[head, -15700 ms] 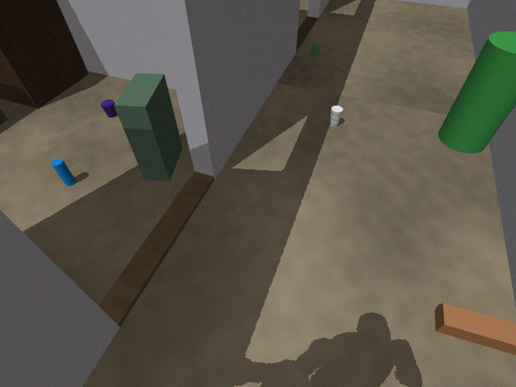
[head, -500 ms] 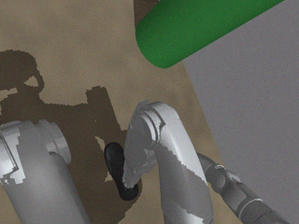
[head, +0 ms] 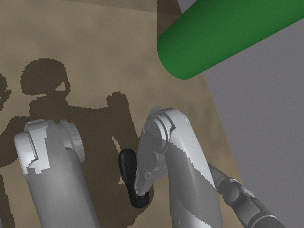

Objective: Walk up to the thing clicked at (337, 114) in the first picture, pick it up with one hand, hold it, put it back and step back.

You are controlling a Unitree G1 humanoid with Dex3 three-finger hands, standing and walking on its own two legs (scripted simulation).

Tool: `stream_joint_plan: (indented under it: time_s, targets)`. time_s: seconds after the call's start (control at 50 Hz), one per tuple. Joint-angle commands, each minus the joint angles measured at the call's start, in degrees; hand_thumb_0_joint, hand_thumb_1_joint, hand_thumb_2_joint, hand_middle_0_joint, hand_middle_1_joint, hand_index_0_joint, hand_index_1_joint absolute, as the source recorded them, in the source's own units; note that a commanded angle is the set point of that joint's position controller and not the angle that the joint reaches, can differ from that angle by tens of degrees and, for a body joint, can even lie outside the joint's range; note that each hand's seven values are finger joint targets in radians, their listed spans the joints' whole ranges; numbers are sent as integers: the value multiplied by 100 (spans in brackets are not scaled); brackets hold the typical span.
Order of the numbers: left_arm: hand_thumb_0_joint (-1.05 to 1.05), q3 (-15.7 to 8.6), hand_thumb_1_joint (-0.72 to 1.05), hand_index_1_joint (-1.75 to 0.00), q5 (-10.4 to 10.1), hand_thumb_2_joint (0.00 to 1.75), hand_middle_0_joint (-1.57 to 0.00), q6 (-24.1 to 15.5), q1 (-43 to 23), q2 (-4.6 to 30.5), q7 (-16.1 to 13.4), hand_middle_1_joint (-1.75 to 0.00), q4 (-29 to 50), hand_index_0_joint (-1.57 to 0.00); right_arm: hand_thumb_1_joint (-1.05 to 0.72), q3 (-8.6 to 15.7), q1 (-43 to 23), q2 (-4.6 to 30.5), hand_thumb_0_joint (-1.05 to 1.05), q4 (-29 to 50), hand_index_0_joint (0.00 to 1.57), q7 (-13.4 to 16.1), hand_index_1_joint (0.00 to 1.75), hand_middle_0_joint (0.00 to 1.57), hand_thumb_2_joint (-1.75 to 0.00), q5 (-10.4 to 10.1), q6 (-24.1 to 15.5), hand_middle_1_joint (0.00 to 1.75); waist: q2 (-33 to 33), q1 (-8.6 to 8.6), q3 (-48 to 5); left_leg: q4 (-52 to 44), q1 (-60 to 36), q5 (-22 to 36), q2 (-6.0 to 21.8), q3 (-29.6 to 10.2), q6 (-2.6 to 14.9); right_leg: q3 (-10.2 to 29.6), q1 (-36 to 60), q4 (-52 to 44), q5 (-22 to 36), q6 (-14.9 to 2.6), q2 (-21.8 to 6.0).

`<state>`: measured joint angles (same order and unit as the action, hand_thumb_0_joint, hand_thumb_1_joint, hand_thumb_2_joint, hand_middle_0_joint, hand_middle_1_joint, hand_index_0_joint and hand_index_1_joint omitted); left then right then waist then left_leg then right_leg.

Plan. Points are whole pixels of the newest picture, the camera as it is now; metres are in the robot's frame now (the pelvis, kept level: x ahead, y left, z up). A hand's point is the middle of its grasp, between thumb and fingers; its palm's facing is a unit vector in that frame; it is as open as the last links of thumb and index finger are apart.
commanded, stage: settle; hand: left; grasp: from the side
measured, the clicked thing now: out of the picture +0.40 +0.32 -0.18
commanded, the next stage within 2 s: lift in 1.54 s
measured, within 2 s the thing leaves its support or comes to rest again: neither
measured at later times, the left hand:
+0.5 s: hand out of the picture +0.38 +0.32 -0.03, palm faces +0.36 -0.93 -0.10, open 9.4 cm
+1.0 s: hand out of the picture +0.40 +0.32 +0.03, palm faces +0.35 -0.94 -0.07, open 9.4 cm
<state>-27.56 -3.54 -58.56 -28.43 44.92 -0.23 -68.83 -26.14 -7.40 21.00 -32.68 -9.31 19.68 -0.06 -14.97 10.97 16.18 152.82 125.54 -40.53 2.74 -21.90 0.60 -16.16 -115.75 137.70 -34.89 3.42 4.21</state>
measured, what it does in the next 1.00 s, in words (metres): rises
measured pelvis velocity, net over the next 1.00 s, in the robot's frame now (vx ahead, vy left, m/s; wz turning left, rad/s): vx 0.03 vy -0.02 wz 0.16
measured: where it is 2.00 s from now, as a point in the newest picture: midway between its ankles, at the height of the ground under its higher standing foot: (101, 204)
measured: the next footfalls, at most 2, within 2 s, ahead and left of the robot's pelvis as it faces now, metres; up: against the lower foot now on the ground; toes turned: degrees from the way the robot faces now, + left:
none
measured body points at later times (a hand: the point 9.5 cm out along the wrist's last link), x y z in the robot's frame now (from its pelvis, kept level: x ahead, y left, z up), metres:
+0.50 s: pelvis +0.01 -0.01 +0.03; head +0.18 +0.12 +0.42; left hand +0.35 +0.37 -0.03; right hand +0.21 -0.24 -0.05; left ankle +0.09 +0.12 -0.25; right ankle +0.14 -0.12 -0.25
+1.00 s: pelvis +0.03 -0.02 +0.07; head +0.23 +0.08 +0.46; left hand +0.38 +0.36 +0.04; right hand +0.23 -0.25 -0.05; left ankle +0.09 +0.12 -0.25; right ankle +0.14 -0.12 -0.25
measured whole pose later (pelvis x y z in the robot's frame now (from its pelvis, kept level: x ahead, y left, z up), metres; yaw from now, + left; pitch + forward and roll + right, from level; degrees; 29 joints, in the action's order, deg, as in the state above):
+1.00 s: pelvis +0.03 -0.02 +0.07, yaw +9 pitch +31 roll -7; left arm -24.7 -9.0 -33.9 -28.8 25.8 12.3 -44.3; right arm -4.3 2.1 17.0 -37.5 -3.6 4.7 2.0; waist -1.2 5.6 -4.6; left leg 134.9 125.8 -40.9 2.9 -7.6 -0.3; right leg -6.0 -121.4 130.6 -40.7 -0.1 -0.2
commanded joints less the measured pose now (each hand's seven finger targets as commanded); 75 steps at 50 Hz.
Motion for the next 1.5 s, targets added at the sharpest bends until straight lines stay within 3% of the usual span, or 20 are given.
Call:
stream_joint_plan:
  time_s: [0.0, 0.3, 0.36, 0.4, 0.48, 0.56, 0.64, 0.68, 0.78, 0.86, 0.88, 0.9, 0.96, 1.08, 1.12, 1.18, 1.32, 1.34, 1.4, 1.48]
  targets:
    - [0, 83, 35, -136, -145, 127, -119, -215, -1131, 794, 51, -135, 1588, -119, -88, 1019, 212, 1976, 0, 115, 20, 122, 30, 20, -89, -183, 52, 30, 3601, 441, -3592, -2324, -2292, 599, 235, 654, -243, -293, 1114, -935, 1005, -444, 154]
    - [0, 445, 35, -134, -232, 125, -119, 1001, -1515, 13, 316, -133, 3029, -118, -87, 1871, 759, 1498, 0, 99, 20, 208, 30, 20, -89, -868, 73, 30, 3277, -89, -4205, -2936, -1955, -330, 84, 1019, -75, 173, 463, -1301, 168, -542, 21]
    - [0, 405, 36, -132, -286, 122, -117, 1219, -1321, -120, 398, -131, 3004, -117, -86, 1946, 916, 1370, 0, 2, 20, 246, 30, 20, -89, -982, 123, 30, 3218, -214, -4385, -2986, -1997, -201, 35, 1123, -65, 280, 465, -1364, 164, -560, -19]
    - [0, 217, 34, -132, -353, 122, -118, 1272, -1566, 62, 431, -130, 3472, -117, -86, 2055, 1033, 1304, 0, -16, 20, 293, 30, 20, -89, -1049, 149, 30, 3244, -351, -4715, -2976, -2069, 11, 7, 1238, -55, 381, 575, -1406, 254, -580, -28]
    - [0, 388, 37, -132, -514, 121, -118, 1443, -1270, -414, 616, -131, 3337, -118, -86, 2144, 1158, 1161, 0, -41, 20, 347, 30, 20, -89, -1181, 169, 30, 3061, -310, -4966, -3028, -2113, 216, -44, 1337, -33, 476, 691, -1480, 311, -586, -69]
    - [0, 161, 37, -131, -579, 121, -119, 1455, -1697, -53, 816, -129, 3786, -118, -87, 2271, 1262, 1062, 0, -76, 20, 440, 30, 20, -89, -1285, 190, 30, 2893, -387, -5335, -3030, -1960, 252, -81, 1483, 45, 650, 966, -1656, 301, -565, -103]
    - [0, 121, 36, -131, -757, 120, -118, 1626, -1295, -395, 1035, -129, 3324, -118, -88, 2359, 1364, 994, 0, -90, 20, 505, 30, 20, -89, -1370, 161, 30, 2540, -414, -5475, -3010, -1932, 498, -87, 1579, 75, 775, 1192, -1769, 432, -539, -127]
    - [0, -41, 33, -131, -770, 120, -119, 1650, -1470, -208, 1053, -129, 3534, -118, -88, 2414, 1430, 967, 0, -75, 20, 543, 30, 20, -89, -1412, 154, 30, 2604, -544, -5665, -3103, -2051, 572, -92, 1621, 65, 820, 1229, -1812, 443, -553, -152]
    - [0, 74, 33, -133, -736, 123, -121, 1820, -1263, -473, 1228, -132, 3544, -120, -88, 2542, 1530, 907, 0, -117, 20, 611, 30, 20, -89, -1482, 144, 30, 2519, -561, -5789, -3237, -2324, 849, -81, 1679, 57, 888, 1287, -1926, 614, -549, -193]
    - [0, -161, 27, -134, -757, 123, -121, 1906, -1400, -317, 1226, -133, 3829, -120, -89, 2618, 1671, 847, 0, -183, 20, 642, 30, 20, -90, -1502, 126, 30, 2562, -668, -6095, -3278, -2496, 1107, -77, 1739, 64, 969, 1558, -2006, 824, -526, -222]
    - [0, -42, 27, -135, -773, 124, -122, 1969, -1259, -572, 1244, -133, 3633, -121, -89, 2626, 1632, 818, 0, -147, 20, 651, 30, 20, -90, -1516, 122, 30, 2458, -615, -5996, -3310, -2494, 1123, -71, 1733, 71, 967, 1503, -2055, 816, -523, -219]
    - [0, -9, 27, -136, -770, 124, -122, 1934, -1637, -548, 1234, -134, 3940, -122, -89, 2630, 1660, 804, 0, -192, 20, 657, 30, 20, -90, -1512, 122, 30, 2555, -572, -6033, -3304, -2521, 1144, -73, 1737, 63, 976, 1493, -2049, 848, -532, -226]
    - [0, -121, 26, -134, -700, 123, -121, 1985, -1606, -450, 1184, -132, 3941, -121, -89, 2679, 1677, 790, 0, -210, 20, 671, 30, 20, -90, -1525, 122, 30, 2685, -652, -6077, -3437, -2731, 1269, -79, 1730, 40, 969, 1437, -2054, 865, -560, -243]
    - [0, 69, 24, -134, -603, 124, -121, 2043, -1554, -776, 1202, -132, 3558, -120, -89, 2747, 1680, 746, 0, -225, 20, 680, 30, 20, -90, -1523, 97, 30, 2500, -540, -5813, -3599, -2672, 1059, -97, 1753, 63, 972, 1421, -2230, 692, -556, -262]
    - [0, -42, 25, -134, -555, 123, -122, 1995, -1805, -539, 1188, -131, 3810, -121, -89, 2763, 1676, 718, 0, -211, 20, 693, 30, 20, -90, -1509, 100, 30, 2486, -588, -5957, -3604, -2682, 970, -99, 1787, 73, 1006, 1499, -2293, 597, -554, -258]
    - [0, 51, 24, -135, -595, 124, -122, 2018, -1739, -752, 1210, -133, 3745, -121, -89, 2764, 1763, 713, 0, -230, 20, 686, 30, 20, -90, -1515, 89, 30, 2591, -580, -6085, -3714, -2954, 1067, -110, 1786, 44, 986, 1515, -2307, 653, -570, -265]
    - [0, 13, 25, -134, -528, 125, -121, 1982, -2048, -645, 1141, -132, 3781, -120, -89, 2802, 1766, 679, 0, -267, 20, 713, 30, 20, -90, -1531, 29, 30, 2620, -587, -5988, -3869, -3011, 717, -126, 1804, 47, 1015, 1321, -2438, 342, -590, -268]
    - [0, 127, 25, -134, -523, 124, -121, 2010, -1860, -816, 1170, -132, 3451, -120, -89, 2776, 1742, 671, 0, -232, 20, 711, 30, 20, -90, -1541, 36, 30, 2548, -514, -5858, -3906, -2907, 666, -140, 1789, 53, 1007, 1357, -2458, 298, -581, -286]
    - [0, -11, 26, -134, -473, 126, -120, 1976, -2068, -567, 1138, -132, 3593, -120, -89, 2810, 1843, 664, 0, -304, 20, 722, 30, 20, -90, -1540, 23, 30, 2542, -592, -6054, -3892, -3003, 842, -143, 1833, 64, 1051, 1454, -2467, 441, -583, -281]
    - [0, 73, 24, -134, -558, 127, -120, 1955, -1997, -887, 1137, -132, 3155, -119, -88, 2770, 1778, 647, 0, -293, 20, 714, 30, 20, -90, -1563, -10, 30, 2420, -523, -5645, -4007, -2848, 531, -152, 1800, 66, 1034, 1263, -2533, 173, -584, -292]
